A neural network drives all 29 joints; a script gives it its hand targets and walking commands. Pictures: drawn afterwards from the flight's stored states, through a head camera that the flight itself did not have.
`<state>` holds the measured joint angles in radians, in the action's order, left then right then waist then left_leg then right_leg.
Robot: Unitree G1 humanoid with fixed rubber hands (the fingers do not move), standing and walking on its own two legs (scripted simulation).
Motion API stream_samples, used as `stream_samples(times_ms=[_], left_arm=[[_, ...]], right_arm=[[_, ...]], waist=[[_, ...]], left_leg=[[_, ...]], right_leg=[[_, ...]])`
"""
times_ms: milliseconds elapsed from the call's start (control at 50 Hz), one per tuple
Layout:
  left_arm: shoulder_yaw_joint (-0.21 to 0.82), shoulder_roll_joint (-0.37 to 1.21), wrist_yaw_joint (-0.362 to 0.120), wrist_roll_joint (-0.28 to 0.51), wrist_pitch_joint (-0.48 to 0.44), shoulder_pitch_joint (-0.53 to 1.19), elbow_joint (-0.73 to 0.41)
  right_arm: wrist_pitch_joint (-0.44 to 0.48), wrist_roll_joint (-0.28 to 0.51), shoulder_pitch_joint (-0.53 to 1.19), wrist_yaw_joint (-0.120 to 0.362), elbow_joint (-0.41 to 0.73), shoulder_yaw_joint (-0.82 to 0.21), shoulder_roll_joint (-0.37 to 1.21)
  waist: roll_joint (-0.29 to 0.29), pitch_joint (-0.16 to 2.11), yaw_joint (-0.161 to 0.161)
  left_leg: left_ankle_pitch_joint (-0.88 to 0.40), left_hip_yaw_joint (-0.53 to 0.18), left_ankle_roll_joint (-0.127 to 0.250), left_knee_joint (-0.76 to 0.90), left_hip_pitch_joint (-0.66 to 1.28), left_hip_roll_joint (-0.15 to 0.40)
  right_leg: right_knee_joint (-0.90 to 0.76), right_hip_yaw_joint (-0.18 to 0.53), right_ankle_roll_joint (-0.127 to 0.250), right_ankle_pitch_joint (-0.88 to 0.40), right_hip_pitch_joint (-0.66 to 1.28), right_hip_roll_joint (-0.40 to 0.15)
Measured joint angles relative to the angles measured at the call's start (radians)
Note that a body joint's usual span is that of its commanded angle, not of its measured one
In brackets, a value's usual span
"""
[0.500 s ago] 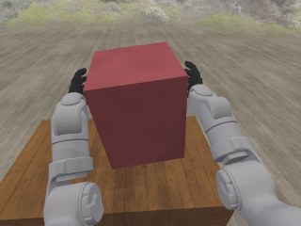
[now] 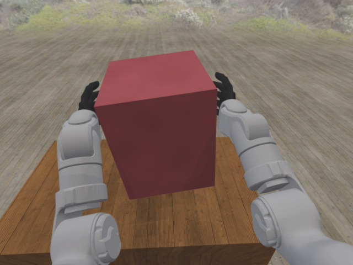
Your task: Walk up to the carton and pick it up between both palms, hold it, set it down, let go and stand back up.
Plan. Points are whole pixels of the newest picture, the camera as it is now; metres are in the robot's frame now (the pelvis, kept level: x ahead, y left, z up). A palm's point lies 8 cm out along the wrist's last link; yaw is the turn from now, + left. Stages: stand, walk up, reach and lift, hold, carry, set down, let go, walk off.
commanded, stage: hold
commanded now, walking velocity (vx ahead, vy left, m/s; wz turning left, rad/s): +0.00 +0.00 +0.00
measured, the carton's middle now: (162, 123) +0.39 +0.00 +0.21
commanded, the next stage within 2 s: set down in 0.88 s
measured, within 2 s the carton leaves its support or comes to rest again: neither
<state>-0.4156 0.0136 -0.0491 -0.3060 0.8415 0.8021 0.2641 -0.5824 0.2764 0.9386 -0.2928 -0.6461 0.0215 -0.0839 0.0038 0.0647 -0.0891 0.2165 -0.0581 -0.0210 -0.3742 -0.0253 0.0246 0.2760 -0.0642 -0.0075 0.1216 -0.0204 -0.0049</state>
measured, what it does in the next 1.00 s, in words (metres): stands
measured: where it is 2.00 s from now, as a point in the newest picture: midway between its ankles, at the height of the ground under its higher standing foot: outside the picture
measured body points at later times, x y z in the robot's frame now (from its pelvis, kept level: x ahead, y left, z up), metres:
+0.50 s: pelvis +0.01 +0.00 +0.00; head -0.07 +0.02 +0.44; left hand +0.39 +0.15 +0.25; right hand +0.38 -0.15 +0.26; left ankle +0.00 +0.13 -0.75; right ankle +0.03 -0.12 -0.75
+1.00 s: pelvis +0.00 +0.00 +0.00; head -0.08 +0.02 +0.44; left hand +0.38 +0.15 +0.26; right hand +0.38 -0.15 +0.27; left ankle +0.00 +0.13 -0.75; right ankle +0.03 -0.12 -0.75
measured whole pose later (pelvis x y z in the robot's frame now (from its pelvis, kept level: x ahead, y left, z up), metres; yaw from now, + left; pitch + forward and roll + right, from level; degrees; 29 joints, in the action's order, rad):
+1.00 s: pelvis +0.00 +0.00 +0.00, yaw +1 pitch -7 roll -1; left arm -0.44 0.01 -0.04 -0.30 0.82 0.83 0.25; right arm -0.55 0.25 0.95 -0.28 -0.64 0.07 -0.06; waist -0.02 0.05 -0.12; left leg 0.20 -0.07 -0.02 -0.37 -0.04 0.02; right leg 0.27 -0.07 -0.01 0.11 -0.03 -0.01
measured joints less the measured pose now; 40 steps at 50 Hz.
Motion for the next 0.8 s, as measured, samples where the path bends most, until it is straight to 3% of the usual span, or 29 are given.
stream_samples(times_ms=[180, 340, 440, 800], left_arm=[[0.019, -0.008, 0.007, 0.011, -0.004, -0.008, -0.022], [0.005, -0.001, 0.002, -0.014, -0.004, 0.014, 0.033], [0.032, -0.002, 0.013, 0.009, 0.0, -0.028, -0.04], [0.019, 0.015, 0.005, 0.001, 0.013, -0.035, -0.068]], right_arm=[[0.014, 0.008, -0.002, 0.002, 0.01, -0.013, -0.006], [0.007, 0.0, 0.018, 0.012, -0.044, 0.006, -0.007], [0.018, 0.02, -0.014, 0.008, 0.012, -0.023, -0.012], [-0.003, 0.018, -0.05, -0.005, 0.069, -0.031, -0.011]], waist=[[-0.011, 0.013, -0.004], [-0.017, 0.009, 0.004], [-0.009, 0.004, -0.008], [-0.001, -0.013, -0.004]], left_leg=[[0.004, 0.004, -0.001, -0.005, -0.007, 0.0], [0.004, 0.017, 0.002, 0.007, 0.008, 0.0], [0.01, 0.011, -0.003, -0.005, -0.001, 0.005], [0.008, 0.008, 0.0, -0.005, 0.011, 0.003]], right_leg=[[0.001, 0.005, -0.001, 0.001, -0.007, 0.001], [0.008, 0.017, -0.001, 0.006, -0.006, -0.001], [-0.005, 0.011, 0.0, 0.002, -0.001, 0.006], [0.004, 0.01, -0.001, 0.005, 0.008, 0.003]])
